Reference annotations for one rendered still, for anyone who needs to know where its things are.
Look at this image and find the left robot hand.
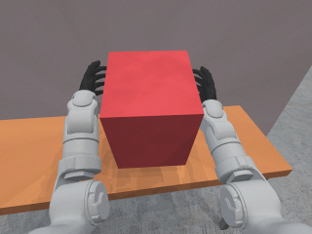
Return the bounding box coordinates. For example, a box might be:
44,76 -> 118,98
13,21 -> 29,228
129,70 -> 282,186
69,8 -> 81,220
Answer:
79,60 -> 107,96

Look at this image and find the robot right forearm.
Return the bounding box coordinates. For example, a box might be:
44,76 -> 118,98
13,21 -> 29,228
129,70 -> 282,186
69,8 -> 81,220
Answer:
199,99 -> 282,212

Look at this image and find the table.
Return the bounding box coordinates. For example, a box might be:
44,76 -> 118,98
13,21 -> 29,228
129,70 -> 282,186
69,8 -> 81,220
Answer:
0,105 -> 293,230

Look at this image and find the right robot hand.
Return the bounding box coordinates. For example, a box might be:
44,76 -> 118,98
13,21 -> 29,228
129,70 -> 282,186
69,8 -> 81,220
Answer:
192,66 -> 217,103

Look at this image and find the carton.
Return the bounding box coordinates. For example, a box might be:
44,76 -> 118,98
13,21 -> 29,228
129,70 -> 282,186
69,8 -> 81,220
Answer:
99,51 -> 205,169

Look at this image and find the right robot upper arm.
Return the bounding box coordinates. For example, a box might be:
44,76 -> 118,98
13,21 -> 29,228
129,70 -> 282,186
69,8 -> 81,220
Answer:
220,179 -> 312,234

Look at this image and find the robot left forearm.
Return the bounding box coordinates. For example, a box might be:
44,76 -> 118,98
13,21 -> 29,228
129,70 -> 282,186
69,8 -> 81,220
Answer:
49,90 -> 101,220

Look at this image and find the left robot upper arm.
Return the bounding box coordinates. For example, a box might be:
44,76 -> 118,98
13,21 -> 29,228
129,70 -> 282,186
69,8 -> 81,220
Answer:
27,179 -> 110,234

